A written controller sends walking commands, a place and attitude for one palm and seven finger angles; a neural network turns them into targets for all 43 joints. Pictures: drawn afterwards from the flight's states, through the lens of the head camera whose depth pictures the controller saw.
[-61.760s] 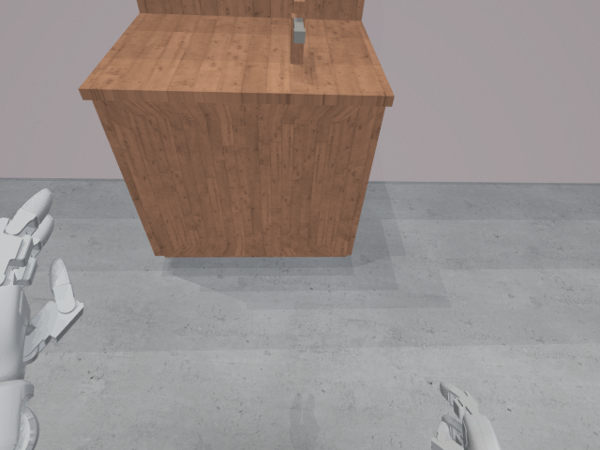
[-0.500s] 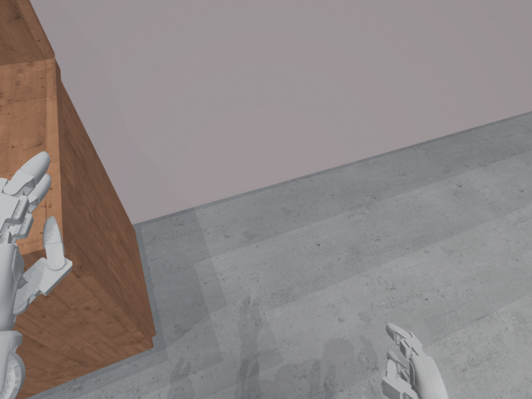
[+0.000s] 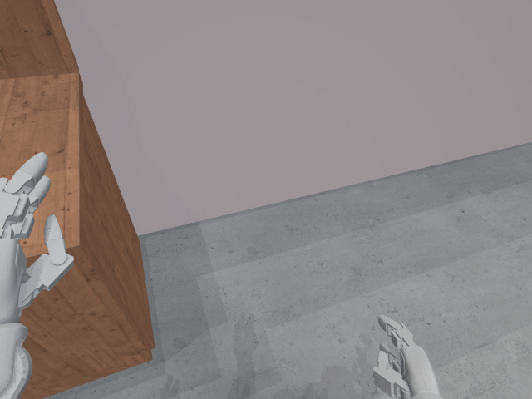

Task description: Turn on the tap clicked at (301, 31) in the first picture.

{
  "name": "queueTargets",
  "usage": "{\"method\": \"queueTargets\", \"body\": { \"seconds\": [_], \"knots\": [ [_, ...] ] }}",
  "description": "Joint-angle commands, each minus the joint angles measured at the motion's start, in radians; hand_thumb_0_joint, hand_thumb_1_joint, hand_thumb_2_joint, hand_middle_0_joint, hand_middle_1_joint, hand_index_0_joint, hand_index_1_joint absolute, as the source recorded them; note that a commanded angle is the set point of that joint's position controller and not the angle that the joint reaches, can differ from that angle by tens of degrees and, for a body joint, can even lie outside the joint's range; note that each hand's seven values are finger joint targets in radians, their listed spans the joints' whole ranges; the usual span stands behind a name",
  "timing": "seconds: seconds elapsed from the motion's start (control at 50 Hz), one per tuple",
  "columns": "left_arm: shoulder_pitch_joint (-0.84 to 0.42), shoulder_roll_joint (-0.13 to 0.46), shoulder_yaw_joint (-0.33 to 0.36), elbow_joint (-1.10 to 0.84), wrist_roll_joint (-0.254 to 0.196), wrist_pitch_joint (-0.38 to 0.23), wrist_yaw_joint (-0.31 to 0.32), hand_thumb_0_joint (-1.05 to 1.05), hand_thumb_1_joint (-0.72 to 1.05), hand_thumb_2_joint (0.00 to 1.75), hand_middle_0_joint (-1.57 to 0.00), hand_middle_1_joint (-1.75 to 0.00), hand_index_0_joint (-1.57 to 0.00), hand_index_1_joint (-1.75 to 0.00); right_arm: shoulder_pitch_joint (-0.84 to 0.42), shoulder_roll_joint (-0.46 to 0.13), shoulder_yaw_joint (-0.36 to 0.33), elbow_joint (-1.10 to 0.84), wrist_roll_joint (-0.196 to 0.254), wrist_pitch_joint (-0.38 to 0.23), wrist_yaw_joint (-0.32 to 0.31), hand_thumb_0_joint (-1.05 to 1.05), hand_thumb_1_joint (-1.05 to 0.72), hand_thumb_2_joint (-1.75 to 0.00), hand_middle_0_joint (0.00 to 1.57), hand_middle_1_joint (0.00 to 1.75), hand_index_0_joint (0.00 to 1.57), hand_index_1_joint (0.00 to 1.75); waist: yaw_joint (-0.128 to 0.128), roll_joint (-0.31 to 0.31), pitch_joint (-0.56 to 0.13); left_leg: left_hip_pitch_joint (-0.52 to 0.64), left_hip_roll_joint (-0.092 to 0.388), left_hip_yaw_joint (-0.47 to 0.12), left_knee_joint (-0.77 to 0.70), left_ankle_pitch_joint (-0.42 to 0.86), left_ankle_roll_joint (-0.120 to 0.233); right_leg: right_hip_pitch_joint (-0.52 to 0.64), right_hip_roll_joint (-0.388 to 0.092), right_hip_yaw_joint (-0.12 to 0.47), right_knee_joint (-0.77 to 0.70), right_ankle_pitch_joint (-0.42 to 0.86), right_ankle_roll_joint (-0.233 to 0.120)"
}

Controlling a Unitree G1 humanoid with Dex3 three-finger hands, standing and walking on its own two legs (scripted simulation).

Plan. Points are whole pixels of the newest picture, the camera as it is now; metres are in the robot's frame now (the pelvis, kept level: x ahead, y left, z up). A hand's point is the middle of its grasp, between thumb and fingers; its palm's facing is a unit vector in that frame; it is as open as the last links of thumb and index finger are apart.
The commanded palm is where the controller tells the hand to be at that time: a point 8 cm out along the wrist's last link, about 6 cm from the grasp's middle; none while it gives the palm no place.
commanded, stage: come to a stop and stand still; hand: left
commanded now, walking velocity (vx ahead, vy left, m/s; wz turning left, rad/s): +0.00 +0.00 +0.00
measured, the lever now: out of the picture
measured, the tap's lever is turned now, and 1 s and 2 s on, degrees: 62 62 62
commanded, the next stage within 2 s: look again from close up in 0.14 s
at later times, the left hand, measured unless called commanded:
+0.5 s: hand (67, 266) +0.21 +0.25 +0.16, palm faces +0.38 -0.85 -0.35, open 7.4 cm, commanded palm +0.15 +0.28 +0.17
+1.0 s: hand (87, 282) +0.19 +0.22 +0.15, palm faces +0.46 -0.83 -0.32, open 7.4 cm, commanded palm +0.14 +0.26 +0.18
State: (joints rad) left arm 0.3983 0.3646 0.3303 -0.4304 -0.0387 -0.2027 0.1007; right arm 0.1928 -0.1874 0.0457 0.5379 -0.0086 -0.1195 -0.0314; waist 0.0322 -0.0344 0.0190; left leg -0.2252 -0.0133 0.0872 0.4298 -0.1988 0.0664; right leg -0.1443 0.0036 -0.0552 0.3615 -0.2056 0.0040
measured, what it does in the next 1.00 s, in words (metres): stands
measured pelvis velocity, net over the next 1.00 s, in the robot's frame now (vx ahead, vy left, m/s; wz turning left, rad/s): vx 0.00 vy -0.05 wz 0.05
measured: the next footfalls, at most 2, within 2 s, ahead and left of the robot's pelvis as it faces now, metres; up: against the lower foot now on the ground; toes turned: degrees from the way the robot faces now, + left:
none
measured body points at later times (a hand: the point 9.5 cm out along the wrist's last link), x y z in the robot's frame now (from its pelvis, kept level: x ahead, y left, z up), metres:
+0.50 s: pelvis +0.00 +0.00 +0.00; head +0.00 +0.01 +0.45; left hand +0.18 +0.29 +0.18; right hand +0.17 -0.22 -0.07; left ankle +0.02 +0.07 -0.74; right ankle -0.01 -0.12 -0.74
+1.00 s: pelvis +0.00 -0.05 -0.01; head -0.02 -0.05 +0.44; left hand +0.16 +0.26 +0.17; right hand +0.21 -0.23 -0.08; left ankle +0.02 +0.07 -0.74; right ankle -0.01 -0.12 -0.74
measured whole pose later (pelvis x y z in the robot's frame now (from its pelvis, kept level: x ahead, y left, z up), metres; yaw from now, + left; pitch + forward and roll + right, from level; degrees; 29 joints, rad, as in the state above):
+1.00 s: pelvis +0.00 -0.05 -0.01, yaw +3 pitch -4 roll +0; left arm 0.32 0.33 0.33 -0.38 -0.07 -0.01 0.05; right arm 0.15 -0.19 0.06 0.67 -0.04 -0.16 -0.05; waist 0.08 0.01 0.02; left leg -0.20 0.00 0.03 0.50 -0.23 0.01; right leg -0.13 0.04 -0.08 0.49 -0.29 -0.07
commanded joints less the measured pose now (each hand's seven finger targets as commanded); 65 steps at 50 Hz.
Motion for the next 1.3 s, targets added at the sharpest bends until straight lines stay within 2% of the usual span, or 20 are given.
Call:
{"method": "queueTargets", "body": {
  "seconds": [0.0, 0.6, 0.62, 0.64, 0.66, 0.68, 0.7, 0.72, 0.76, 0.78, 0.82, 0.86, 0.92, 0.96, 1.0, 1.04, 1.08, 1.16, 1.22, 1.28],
  "knots": [
    [-0.104, 0.147, 0.095, -0.229, -0.004, -0.056, 0.02, 0.0, 0.9, 0.9, -0.2, -0.3, -0.2, -0.3, -0.058, -0.137, -0.058, -0.144, 0.002, -0.039, -0.016, 0.0, -0.9, -0.9, 0.2, 0.3, 0.2, 0.3, -0.011, 0.115, -0.136, 0.069, 0.074, -0.122, -0.105, 0.126, -0.068, 0.017, -0.017, 0.064, -0.046, 0.134, -0.011],
    [-0.067, 0.149, 0.09, -0.184, -0.007, -0.048, 0.024, 0.0, 0.9, 0.9, -0.2, -0.3, -0.2, -0.3, -0.055, -0.142, -0.064, -0.141, 0.008, -0.007, -0.029, 0.0, -0.9, -0.9, 0.2, 0.3, 0.2, 0.3, -0.013, 0.092, -0.109, 0.057, 0.049, -0.117, -0.127, 0.07, -0.071, 0.003, -0.011, 0.052, -0.092, 0.087, -0.004],
    [-1.028, 0.899, 0.408, -0.548, 0.039, -0.189, 0.041, 0.0, 0.9, 0.9, -0.2, -0.3, -0.2, -0.3, 0.122, -0.135, 0.101, -0.26, 0.049, -0.011, -0.059, 0.0, -0.9, -0.9, 0.2, 0.3, 0.2, 0.3, -0.08, 0.208, 0.124, -0.303, 0.076, -0.154, -0.077, -0.15, -0.07, -0.026, 0.0, 0.057, 0.037, -0.118, 0.012],
    [-0.675, 0.394, 0.314, 0.186, 0.22, 0.004, -0.03, 0.0, 0.9, 0.9, -0.2, -0.3, -0.2, -0.3, 0.015, -0.124, -0.067, -0.034, -0.105, -0.063, -0.015, 0.0, -0.9, -0.9, 0.2, 0.3, 0.2, 0.3, 0.057, 0.252, -0.229, 0.224, 0.096, -0.151, -0.109, 0.323, -0.081, -0.02, 0.013, 0.007, 0.131, 0.135, -0.047],
    [-0.412, 0.111, 0.068, -0.017, -0.006, 0.036, -0.052, 0.0, 0.9, 0.9, -0.2, -0.3, -0.2, -0.3, -0.066, -0.102, -0.036, -0.091, -0.029, -0.099, 0.028, 0.0, -0.9, -0.9, 0.2, 0.3, 0.2, 0.3, 0.003, 0.2, -0.27, 0.339, 0.118, -0.204, -0.095, 0.39, -0.135, -0.171, 0.054, -0.049, 0.155, -0.063, -0.039],
    [-0.311, 0.057, 0.092, -0.055, -0.094, 0.06, -0.099, 0.0, 0.9, 0.9, -0.2, -0.3, -0.2, -0.3, -0.062, -0.142, -0.047, -0.055, -0.014, -0.12, 0.017, 0.0, -0.9, -0.9, 0.2, 0.3, 0.2, 0.3, 0.066, 0.194, -0.38, 0.421, 0.118, -0.227, -0.123, 0.276, -0.146, -0.138, 0.049, -0.02, 0.167, -0.081, -0.025],
    [-0.237, 0.098, 0.115, -0.045, -0.14, 0.112, -0.127, 0.0, 0.9, 0.9, -0.2, -0.3, -0.2, -0.3, -0.107, -0.171, -0.043, -0.052, 0.0, -0.121, 0.0, 0.0, -0.9, -0.9, 0.2, 0.3, 0.2, 0.3, 0.078, 0.205, -0.314, 0.35, 0.095, -0.205, -0.113, 0.126, -0.121, -0.112, 0.045, -0.017, 0.144, -0.054, -0.029],
    [-0.19, 0.034, 0.064, 0.021, -0.143, 0.168, -0.145, 0.0, 0.9, 0.9, -0.2, -0.3, -0.2, -0.3, -0.137, -0.168, -0.027, -0.05, 0.007, -0.115, 0.001, 0.0, -0.9, -0.9, 0.2, 0.3, 0.2, 0.3, 0.073, 0.212, -0.213, 0.225, 0.067, -0.165, -0.118, 0.003, -0.109, -0.08, 0.043, -0.031, 0.105, -0.012, -0.036],
    [-0.218, 0.073, 0.025, -0.021, -0.069, 0.229, -0.134, 0.0, 0.9, 0.9, -0.2, -0.3, -0.2, -0.3, -0.172, -0.165, -0.015, -0.054, 0.011, -0.098, 0.006, 0.0, -0.9, -0.9, 0.2, 0.3, 0.2, 0.3, 0.05, 0.083, -0.04, 0.059, 0.052, -0.162, -0.145, -0.133, -0.08, -0.073, 0.04, -0.042, 0.078, -0.041, -0.038],
    [-0.224, 0.071, 0.001, -0.079, -0.033, 0.24, -0.115, 0.0, 0.9, 0.9, -0.2, -0.3, -0.2, -0.3, -0.189, -0.166, -0.017, -0.069, 0.007, -0.088, 0.007, 0.0, -0.9, -0.9, 0.2, 0.3, 0.2, 0.3, 0.037, 0.065, 0.003, 0.034, 0.051, -0.16, -0.137, -0.131, -0.071, -0.082, 0.041, -0.043, 0.071, -0.059, -0.035],
    [-0.25, 0.183, 0.096, -0.189, 0.007, 0.222, -0.062, 0.0, 0.9, 0.9, -0.2, -0.3, -0.2, -0.3, -0.193, -0.162, -0.023, -0.065, -0.014, -0.082, 0.002, 0.0, -0.9, -0.9, 0.2, 0.3, 0.2, 0.3, 0.043, 0.07, -0.044, 0.05, 0.04, -0.138, -0.11, -0.095, -0.063, -0.061, 0.041, -0.028, 0.055, -0.074, -0.034],
    [-0.286, 0.22, 0.169, -0.229, 0.0, 0.172, -0.018, 0.0, 0.9, 0.9, -0.2, -0.3, -0.2, -0.3, -0.197, -0.132, -0.025, -0.059, -0.025, -0.086, -0.017, 0.0, -0.9, -0.9, 0.2, 0.3, 0.2, 0.3, 0.051, 0.058, -0.105, 0.082, 0.03, -0.114, -0.058, -0.029, -0.059, -0.064, 0.035, -0.013, 0.038, -0.087, -0.033],
    [-0.297, 0.244, 0.229, -0.224, -0.037, 0.093, 0.008, 0.0, 0.9, 0.9, -0.2, -0.3, -0.2, -0.3, -0.178, -0.121, -0.035, -0.013, -0.029, -0.096, -0.034, 0.0, -0.9, -0.9, 0.2, 0.3, 0.2, 0.3, 0.051, 0.088, -0.122, 0.111, 0.017, -0.089, 0.011, 0.073, -0.056, -0.074, 0.029, 0.011, 0.001, -0.044, -0.024],
    [-0.298, 0.195, 0.185, -0.163, -0.049, 0.078, -0.002, 0.0, 0.9, 0.9, -0.2, -0.3, -0.2, -0.3, -0.169, -0.116, -0.035, 0.004, -0.023, -0.105, -0.038, 0.0, -0.9, -0.9, 0.2, 0.3, 0.2, 0.3, 0.042, 0.164, -0.098, 0.117, 0.003, -0.078, 0.031, 0.096, -0.053, -0.089, 0.017, 0.024, -0.004, -0.003, -0.021],
    [-0.302, 0.179, 0.157, -0.112, -0.068, 0.095, -0.03, 0.0, 0.9, 0.9, -0.2, -0.3, -0.2, -0.3, -0.153, -0.123, -0.037, 0.016, -0.016, -0.112, -0.047, 0.0, -0.9, -0.9, 0.2, 0.3, 0.2, 0.3, 0.035, 0.176, -0.091, 0.111, -0.007, -0.076, 0.035, 0.091, -0.049, -0.086, 0.01, 0.038, -0.011, 0.018, -0.013],
    [-0.319, 0.18, 0.14, -0.046, -0.088, 0.128, -0.074, 0.0, 0.9, 0.9, -0.2, -0.3, -0.2, -0.3, -0.146, -0.131, -0.04, 0.024, -0.007, -0.116, -0.062, 0.0, -0.9, -0.9, 0.2, 0.3, 0.2, 0.3, 0.024, 0.076, -0.071, 0.099, -0.007, -0.08, 0.038, 0.079, -0.042, -0.083, -0.002, 0.056, -0.027, 0.025, 0.005],
    [-0.352, 0.186, 0.124, -0.046, -0.111, 0.161, -0.113, 0.0, 0.9, 0.9, -0.2, -0.3, -0.2, -0.3, -0.158, -0.132, -0.037, 0.017, 0.004, -0.121, -0.075, 0.0, -0.9, -0.9, 0.2, 0.3, 0.2, 0.3, 0.027, 0.078, -0.079, 0.099, -0.011, -0.079, 0.044, 0.06, -0.037, -0.081, -0.019, 0.087, -0.038, 0.026, 0.019],
    [-0.356, 0.222, 0.18, -0.037, -0.141, 0.188, -0.136, 0.0, 0.9, 0.9, -0.2, -0.3, -0.2, -0.3, -0.163, -0.134, -0.041, 0.018, 0.017, -0.128, -0.084, 0.0, -0.9, -0.9, 0.2, 0.3, 0.2, 0.3, 0.039, 0.022, -0.107, 0.063, -0.005, -0.094, 0.07, 0.078, -0.041, -0.041, -0.054, 0.131, -0.016, 0.141, 0.051],
    [-0.304, 0.263, 0.255, -0.091, -0.158, 0.179, -0.121, 0.0, 0.9, 0.9, -0.2, -0.3, -0.2, -0.3, -0.168, -0.134, -0.046, 0.004, 0.016, -0.128, -0.074, 0.0, -0.9, -0.9, 0.2, 0.3, 0.2, 0.3, 0.067, 0.045, -0.191, 0.044, -0.006, -0.096, 0.095, 0.131, -0.043, 0.019, -0.066, 0.145, 0.04, 0.316, 0.071],
    [-0.241, 0.228, 0.258, -0.077, -0.178, 0.181, -0.106, 0.0, 0.9, 0.9, -0.2, -0.3, -0.2, -0.3, -0.161, -0.129, -0.044, -0.005, 0.026, -0.125, -0.066, 0.0, -0.9, -0.9, 0.2, 0.3, 0.2, 0.3, 0.065, 0.027, -0.16, 0.014, -0.004, -0.095, 0.109, 0.12, -0.046, -0.004, -0.073, 0.15, 0.055, 0.356, 0.087]
  ]
}}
